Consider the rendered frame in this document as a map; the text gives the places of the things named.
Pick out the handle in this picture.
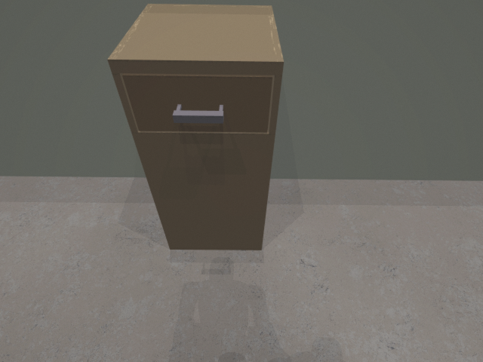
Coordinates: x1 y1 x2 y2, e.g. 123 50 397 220
173 104 224 124

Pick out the drawer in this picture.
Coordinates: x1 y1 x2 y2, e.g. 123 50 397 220
122 73 272 133

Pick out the cabinet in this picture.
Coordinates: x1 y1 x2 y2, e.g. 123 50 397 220
107 4 284 250

